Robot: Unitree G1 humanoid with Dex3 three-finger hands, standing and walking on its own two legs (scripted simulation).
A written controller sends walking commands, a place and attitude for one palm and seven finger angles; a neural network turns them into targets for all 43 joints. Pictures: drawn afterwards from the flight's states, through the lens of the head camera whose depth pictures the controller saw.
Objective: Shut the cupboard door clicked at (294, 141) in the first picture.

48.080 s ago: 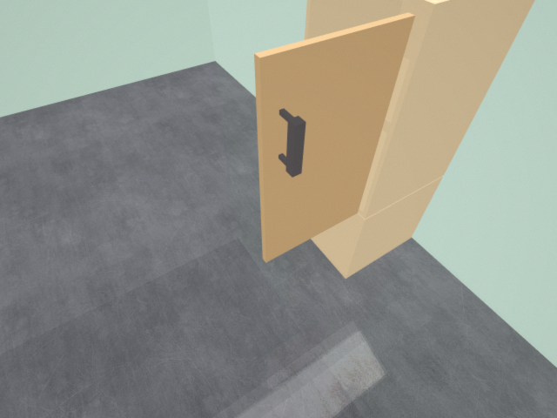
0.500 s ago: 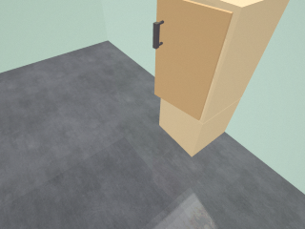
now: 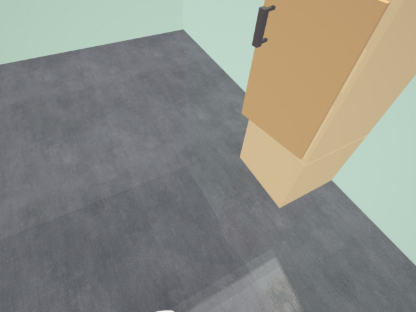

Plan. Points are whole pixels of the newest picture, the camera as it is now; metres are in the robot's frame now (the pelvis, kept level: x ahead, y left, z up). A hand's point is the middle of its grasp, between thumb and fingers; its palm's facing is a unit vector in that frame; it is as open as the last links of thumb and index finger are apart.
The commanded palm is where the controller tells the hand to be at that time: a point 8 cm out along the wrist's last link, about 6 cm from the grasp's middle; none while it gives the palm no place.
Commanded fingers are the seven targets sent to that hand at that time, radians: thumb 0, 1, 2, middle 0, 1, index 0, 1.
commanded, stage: walk to a spot facing it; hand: left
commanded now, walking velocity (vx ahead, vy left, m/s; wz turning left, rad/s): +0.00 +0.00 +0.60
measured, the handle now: (264, 26) +0.94 -0.16 +0.10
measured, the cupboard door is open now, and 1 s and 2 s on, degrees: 11 11 11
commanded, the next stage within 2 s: turn to face it in 1.82 s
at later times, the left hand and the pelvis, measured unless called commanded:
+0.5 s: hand out of the picture +0.02 +0.19 -0.14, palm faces +0.29 -0.90 -0.32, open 7.4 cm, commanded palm none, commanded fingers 0.00 0.90 0.90 -0.20 -0.30 -0.20 -0.30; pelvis -0.02 -0.05 +0.01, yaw +18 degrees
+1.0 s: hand out of the picture -0.10 +0.19 -0.16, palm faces +0.62 -0.74 -0.25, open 7.4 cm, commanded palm none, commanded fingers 0.00 0.90 0.90 -0.20 -0.30 -0.20 -0.30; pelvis +0.01 +0.01 +0.01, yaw +37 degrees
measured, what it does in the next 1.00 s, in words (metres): steps on the spot, turning left: right foot, then left foot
